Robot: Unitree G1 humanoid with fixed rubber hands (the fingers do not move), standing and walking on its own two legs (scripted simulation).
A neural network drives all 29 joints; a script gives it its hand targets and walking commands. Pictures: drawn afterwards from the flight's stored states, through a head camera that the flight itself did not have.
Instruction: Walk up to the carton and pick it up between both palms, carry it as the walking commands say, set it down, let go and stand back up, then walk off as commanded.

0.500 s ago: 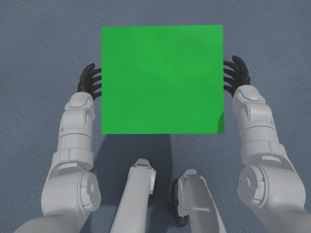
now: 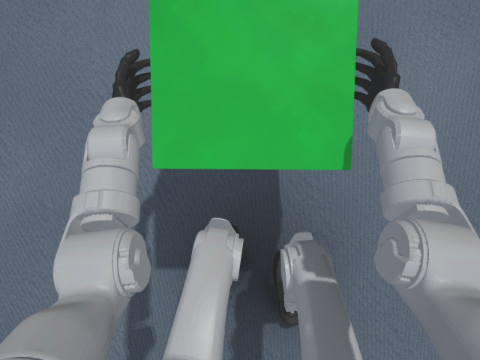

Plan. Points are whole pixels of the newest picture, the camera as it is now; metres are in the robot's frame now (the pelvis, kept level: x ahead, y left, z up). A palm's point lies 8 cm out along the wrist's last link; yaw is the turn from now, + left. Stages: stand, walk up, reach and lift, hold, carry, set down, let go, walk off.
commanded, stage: set down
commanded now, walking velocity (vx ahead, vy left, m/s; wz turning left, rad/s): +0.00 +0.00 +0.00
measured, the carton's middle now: (250, 94) +0.54 +0.06 -0.18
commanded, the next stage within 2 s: none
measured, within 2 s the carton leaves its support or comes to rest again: neither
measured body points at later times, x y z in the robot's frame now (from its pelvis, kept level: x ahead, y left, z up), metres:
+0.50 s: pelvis -0.01 -0.01 -0.06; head +0.31 +0.03 +0.25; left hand +0.50 +0.27 -0.18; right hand +0.56 -0.12 -0.17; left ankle +0.13 +0.09 -0.48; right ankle +0.08 -0.10 -0.48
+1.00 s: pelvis -0.01 +0.00 -0.11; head +0.35 +0.03 +0.15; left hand +0.53 +0.27 -0.26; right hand +0.58 -0.12 -0.26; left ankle +0.13 +0.09 -0.48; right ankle +0.08 -0.10 -0.47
